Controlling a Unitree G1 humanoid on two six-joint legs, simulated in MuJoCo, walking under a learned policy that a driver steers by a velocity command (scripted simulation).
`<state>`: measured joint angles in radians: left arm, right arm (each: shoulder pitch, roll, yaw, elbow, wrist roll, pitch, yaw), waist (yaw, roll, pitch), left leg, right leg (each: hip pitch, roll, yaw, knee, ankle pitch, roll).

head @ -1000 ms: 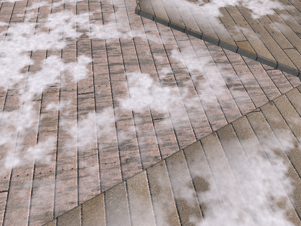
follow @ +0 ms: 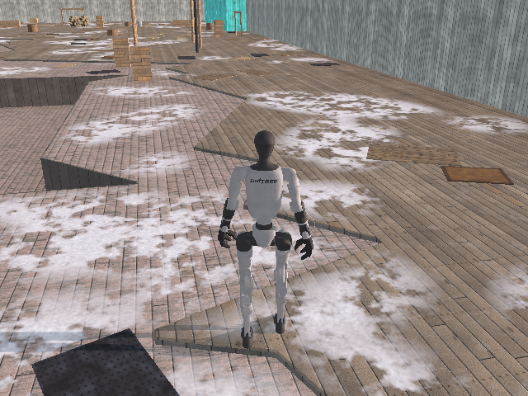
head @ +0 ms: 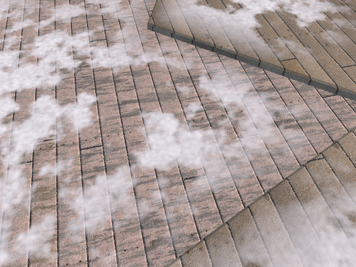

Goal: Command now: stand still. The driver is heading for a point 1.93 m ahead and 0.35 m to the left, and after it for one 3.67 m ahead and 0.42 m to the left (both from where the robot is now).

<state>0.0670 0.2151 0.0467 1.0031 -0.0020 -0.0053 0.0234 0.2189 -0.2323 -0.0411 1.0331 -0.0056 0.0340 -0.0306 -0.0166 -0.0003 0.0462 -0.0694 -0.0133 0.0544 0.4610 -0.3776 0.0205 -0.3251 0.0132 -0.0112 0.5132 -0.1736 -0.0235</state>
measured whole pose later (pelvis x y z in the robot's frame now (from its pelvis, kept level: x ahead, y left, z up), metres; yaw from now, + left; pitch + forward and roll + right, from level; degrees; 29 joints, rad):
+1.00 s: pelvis +0.20 -0.05 +0.01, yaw -1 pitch +0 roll -1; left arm 0.39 0.19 0.02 1.11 0.00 -0.09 0.00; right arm 0.07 -0.26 -0.07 0.91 0.02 -0.08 0.01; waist 0.07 0.03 0.01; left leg -0.67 0.13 -0.01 0.73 0.01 0.01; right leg 0.06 0.05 -0.08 0.18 -0.25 -0.04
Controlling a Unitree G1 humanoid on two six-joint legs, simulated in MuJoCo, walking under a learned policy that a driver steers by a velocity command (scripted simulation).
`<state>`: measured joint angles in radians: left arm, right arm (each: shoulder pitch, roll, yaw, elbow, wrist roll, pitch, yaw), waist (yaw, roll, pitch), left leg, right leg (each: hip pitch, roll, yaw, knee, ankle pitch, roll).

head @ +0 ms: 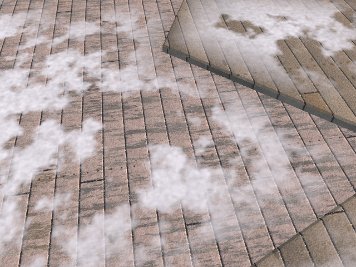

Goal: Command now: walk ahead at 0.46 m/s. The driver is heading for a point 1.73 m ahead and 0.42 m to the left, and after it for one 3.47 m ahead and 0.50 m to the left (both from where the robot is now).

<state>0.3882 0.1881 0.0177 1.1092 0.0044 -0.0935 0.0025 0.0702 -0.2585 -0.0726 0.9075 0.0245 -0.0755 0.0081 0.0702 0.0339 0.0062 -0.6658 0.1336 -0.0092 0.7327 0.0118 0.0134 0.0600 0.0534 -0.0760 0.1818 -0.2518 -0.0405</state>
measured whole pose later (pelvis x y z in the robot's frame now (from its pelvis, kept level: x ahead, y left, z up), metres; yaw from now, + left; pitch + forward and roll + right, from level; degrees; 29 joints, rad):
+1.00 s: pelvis +0.58 -0.02 -0.05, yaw +3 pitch +1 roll -1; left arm 0.33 0.21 0.05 1.07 0.02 -0.11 0.01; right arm 0.15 -0.25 -0.08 0.94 0.02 -0.06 -0.01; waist 0.05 0.04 0.01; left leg -0.71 0.09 -0.10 0.92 -0.06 0.03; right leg -0.11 0.06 -0.10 0.33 -0.24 -0.07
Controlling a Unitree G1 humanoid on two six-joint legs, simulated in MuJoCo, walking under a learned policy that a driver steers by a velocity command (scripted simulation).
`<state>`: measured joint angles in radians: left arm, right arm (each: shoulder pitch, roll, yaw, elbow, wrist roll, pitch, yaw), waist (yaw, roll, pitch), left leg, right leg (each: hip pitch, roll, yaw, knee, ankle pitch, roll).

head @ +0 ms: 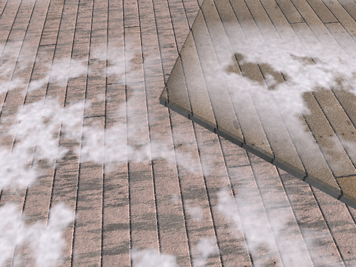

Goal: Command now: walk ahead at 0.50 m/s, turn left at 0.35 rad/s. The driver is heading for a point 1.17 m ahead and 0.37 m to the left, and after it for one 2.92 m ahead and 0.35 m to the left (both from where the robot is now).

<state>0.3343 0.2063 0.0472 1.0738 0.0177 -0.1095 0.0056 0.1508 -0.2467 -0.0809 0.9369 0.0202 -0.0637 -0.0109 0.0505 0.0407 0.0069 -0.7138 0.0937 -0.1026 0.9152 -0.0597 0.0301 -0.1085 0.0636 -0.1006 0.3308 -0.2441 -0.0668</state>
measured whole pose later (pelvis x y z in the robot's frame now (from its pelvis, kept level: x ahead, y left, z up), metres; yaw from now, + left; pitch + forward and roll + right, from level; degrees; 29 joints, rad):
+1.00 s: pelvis +0.55 +0.11 +0.00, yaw +27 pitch +3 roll -1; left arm 0.34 0.25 0.06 0.90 0.00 -0.10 -0.01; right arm 0.19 -0.28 -0.06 0.74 0.01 -0.06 0.00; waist 0.06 0.04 0.00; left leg -0.62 0.09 -0.05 0.89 -0.23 0.02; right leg -0.15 0.04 -0.02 0.29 -0.19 -0.03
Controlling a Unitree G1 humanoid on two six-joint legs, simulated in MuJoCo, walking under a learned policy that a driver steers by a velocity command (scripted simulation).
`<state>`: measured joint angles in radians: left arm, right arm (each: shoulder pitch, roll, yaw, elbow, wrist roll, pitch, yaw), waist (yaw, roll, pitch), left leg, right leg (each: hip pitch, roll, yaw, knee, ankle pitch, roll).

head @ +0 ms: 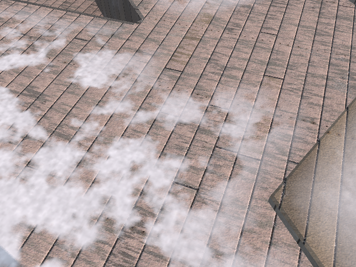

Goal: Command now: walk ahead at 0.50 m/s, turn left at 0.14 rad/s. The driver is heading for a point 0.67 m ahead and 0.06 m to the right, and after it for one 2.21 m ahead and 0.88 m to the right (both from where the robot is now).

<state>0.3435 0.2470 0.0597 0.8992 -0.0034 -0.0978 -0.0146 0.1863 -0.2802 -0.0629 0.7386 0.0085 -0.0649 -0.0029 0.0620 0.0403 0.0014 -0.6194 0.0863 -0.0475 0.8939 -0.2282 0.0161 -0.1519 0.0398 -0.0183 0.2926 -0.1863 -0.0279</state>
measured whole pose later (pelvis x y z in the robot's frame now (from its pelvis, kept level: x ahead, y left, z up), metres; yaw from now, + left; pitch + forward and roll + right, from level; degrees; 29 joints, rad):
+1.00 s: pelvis +0.53 +0.01 +0.00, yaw -11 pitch +2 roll +0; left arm 0.27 0.28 0.06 0.77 0.00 -0.04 -0.02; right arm 0.14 -0.30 -0.05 0.74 -0.02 -0.09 -0.02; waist 0.03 0.02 0.05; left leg -0.63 0.07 -0.08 0.96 -0.29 -0.05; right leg -0.27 0.10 0.07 0.38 -0.14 -0.07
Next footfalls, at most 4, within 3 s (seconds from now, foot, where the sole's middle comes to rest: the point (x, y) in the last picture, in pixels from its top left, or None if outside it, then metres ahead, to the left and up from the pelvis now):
0.22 left None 0.28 0.15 -0.78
0.76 right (221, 241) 0.59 -0.08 -0.78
1.20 left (182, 189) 0.81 0.08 -0.78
1.64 right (231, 231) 0.63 -0.12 -0.78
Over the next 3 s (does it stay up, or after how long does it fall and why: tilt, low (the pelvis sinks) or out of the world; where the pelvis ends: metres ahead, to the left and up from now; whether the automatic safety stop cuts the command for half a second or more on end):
stays up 0.93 -0.19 -0.01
